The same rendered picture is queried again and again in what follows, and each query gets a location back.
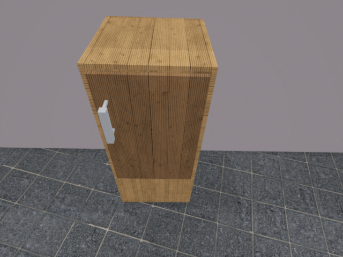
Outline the handle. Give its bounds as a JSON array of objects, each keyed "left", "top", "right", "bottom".
[{"left": 98, "top": 100, "right": 115, "bottom": 143}]

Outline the cupboard door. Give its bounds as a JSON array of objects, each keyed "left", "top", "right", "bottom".
[{"left": 85, "top": 71, "right": 211, "bottom": 179}]

